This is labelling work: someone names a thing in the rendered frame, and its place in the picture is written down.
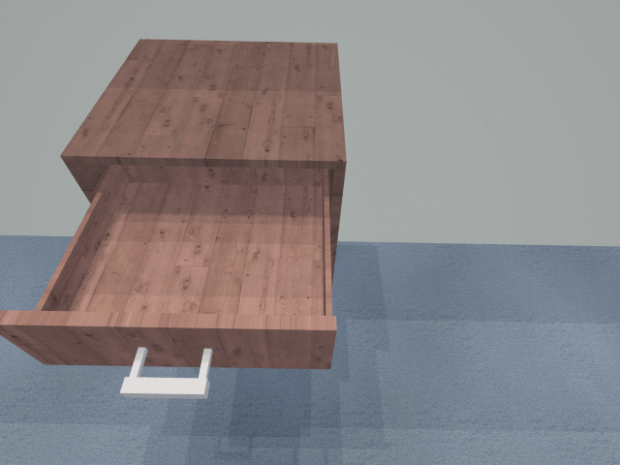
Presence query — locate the cabinet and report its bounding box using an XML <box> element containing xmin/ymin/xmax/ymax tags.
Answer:
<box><xmin>60</xmin><ymin>39</ymin><xmax>347</xmax><ymax>288</ymax></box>

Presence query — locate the handle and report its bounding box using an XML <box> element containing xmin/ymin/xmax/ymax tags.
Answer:
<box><xmin>120</xmin><ymin>348</ymin><xmax>213</xmax><ymax>399</ymax></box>

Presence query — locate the drawer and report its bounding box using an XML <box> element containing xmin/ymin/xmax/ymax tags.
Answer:
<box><xmin>0</xmin><ymin>165</ymin><xmax>337</xmax><ymax>369</ymax></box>

